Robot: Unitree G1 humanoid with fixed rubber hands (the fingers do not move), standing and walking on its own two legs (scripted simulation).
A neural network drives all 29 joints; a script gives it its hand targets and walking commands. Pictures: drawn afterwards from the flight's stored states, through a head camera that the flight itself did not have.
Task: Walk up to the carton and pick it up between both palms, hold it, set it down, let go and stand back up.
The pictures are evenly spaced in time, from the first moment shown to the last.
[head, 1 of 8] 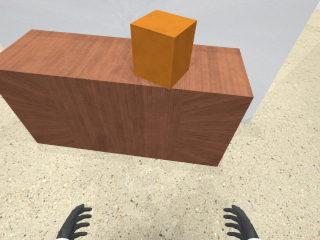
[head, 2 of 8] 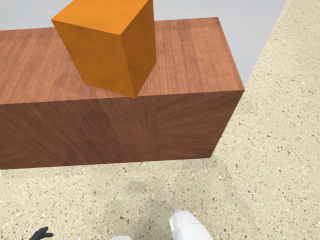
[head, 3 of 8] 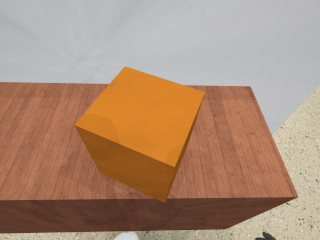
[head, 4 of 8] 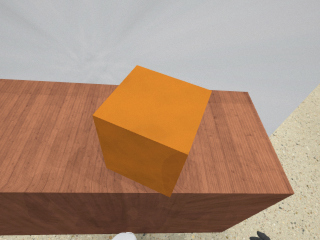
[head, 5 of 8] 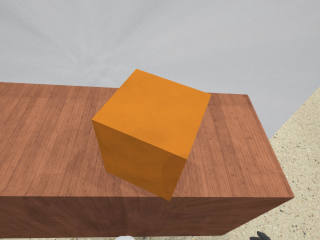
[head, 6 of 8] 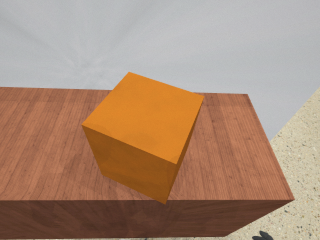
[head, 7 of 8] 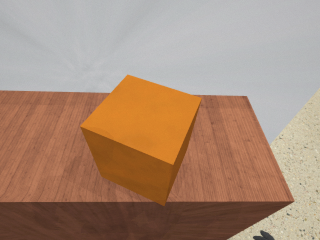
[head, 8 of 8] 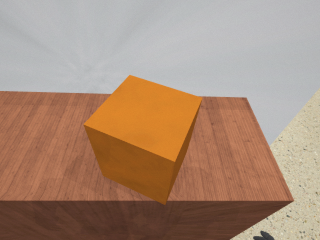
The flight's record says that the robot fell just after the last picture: no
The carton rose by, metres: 0.00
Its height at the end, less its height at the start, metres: +0.00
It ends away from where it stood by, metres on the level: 0.00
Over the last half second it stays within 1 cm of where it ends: yes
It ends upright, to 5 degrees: yes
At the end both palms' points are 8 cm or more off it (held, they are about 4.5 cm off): yes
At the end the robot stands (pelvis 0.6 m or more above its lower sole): yes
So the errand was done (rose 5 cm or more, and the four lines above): no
